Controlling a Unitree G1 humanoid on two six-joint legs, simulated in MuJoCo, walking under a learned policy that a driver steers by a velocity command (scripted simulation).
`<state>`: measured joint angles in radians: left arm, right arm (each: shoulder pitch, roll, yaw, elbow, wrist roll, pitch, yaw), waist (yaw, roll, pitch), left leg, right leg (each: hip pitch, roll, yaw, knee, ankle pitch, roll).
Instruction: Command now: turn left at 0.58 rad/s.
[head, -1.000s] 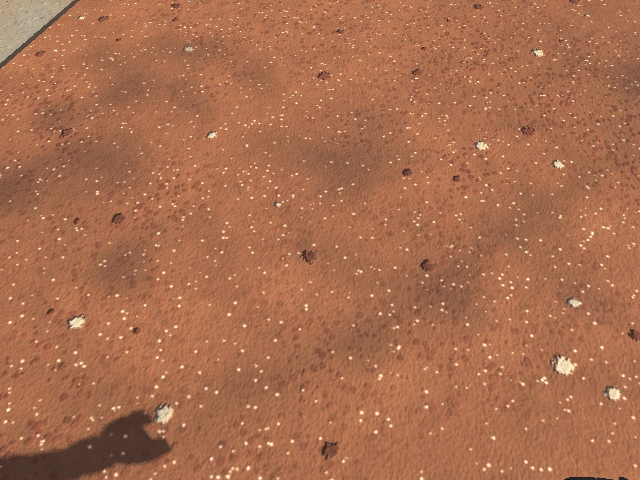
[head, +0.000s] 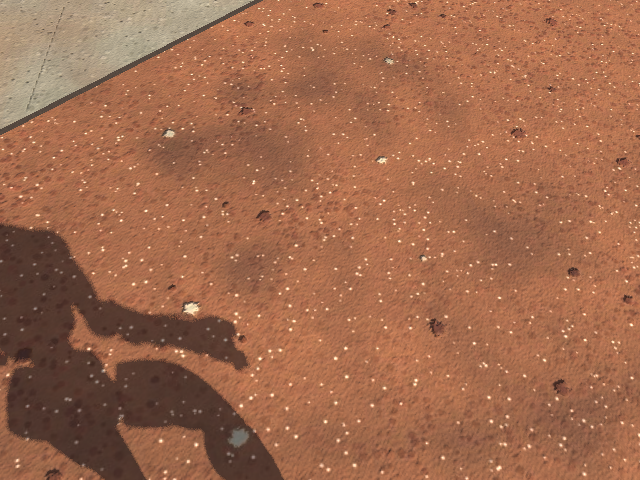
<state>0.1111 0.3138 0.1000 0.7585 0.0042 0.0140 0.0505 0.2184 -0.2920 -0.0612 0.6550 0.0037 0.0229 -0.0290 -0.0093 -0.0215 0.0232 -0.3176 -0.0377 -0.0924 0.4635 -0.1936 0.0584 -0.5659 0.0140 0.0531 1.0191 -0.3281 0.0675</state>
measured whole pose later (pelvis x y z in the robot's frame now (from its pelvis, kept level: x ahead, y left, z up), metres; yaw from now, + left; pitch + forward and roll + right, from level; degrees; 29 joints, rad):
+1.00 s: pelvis +0.00 -0.04 -0.02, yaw +4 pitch +1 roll +1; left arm 0.19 0.32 0.08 0.71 -0.02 0.05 -0.03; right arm 0.16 -0.30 -0.08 0.65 0.01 0.03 -0.04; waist 0.01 0.03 0.05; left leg -0.25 0.10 0.12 0.63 -0.37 -0.04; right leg -0.32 -0.01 -0.06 0.65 -0.31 -0.01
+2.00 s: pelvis +0.13 -0.10 -0.01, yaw -14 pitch +2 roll +0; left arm 0.09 0.29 0.04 0.62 -0.02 -0.09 -0.03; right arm 0.47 -0.29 -0.05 0.79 0.03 -0.04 0.00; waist -0.10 -0.01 0.01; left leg -0.04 0.01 -0.13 0.38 -0.38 -0.02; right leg -0.37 0.00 0.03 0.47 -0.15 0.01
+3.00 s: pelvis +0.37 -0.18 -0.01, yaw +18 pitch +1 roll +1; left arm 0.19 0.28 0.05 0.72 0.02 -0.01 0.01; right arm 0.17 -0.35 -0.09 0.60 0.01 0.04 -0.03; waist 0.01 0.04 0.04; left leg -0.51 -0.14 -0.17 1.01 -0.46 -0.04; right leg -0.28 0.00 0.04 0.51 -0.24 -0.01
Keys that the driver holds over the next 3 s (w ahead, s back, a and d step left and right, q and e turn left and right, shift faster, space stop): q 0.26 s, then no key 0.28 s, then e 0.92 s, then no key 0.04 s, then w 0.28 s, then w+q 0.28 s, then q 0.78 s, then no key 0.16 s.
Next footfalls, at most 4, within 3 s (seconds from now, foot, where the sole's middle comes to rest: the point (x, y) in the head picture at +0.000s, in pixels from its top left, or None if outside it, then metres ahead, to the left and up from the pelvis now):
0.24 right None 0.07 -0.14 -0.78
0.60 left None -0.01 0.12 -0.78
1.00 right None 0.04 -0.13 -0.78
1.62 left None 0.10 0.07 -0.78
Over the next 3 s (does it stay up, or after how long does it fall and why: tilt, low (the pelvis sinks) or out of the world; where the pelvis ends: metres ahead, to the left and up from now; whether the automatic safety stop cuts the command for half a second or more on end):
stays up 0.37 -0.18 -0.01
